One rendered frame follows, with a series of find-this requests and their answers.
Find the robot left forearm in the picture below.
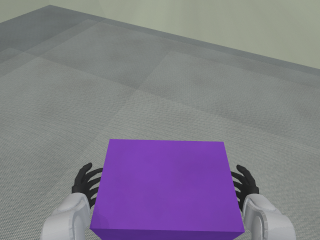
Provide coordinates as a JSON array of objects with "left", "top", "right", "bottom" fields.
[{"left": 40, "top": 192, "right": 91, "bottom": 240}]

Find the robot right hand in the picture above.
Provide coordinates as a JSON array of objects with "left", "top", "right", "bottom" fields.
[{"left": 230, "top": 165, "right": 259, "bottom": 212}]

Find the robot left hand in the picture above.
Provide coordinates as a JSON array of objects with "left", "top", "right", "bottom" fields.
[{"left": 71, "top": 162, "right": 103, "bottom": 209}]

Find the carton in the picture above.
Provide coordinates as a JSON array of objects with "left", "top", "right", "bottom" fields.
[{"left": 89, "top": 139, "right": 245, "bottom": 240}]

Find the robot right forearm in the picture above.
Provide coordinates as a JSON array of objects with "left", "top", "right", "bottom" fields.
[{"left": 242, "top": 193, "right": 296, "bottom": 240}]

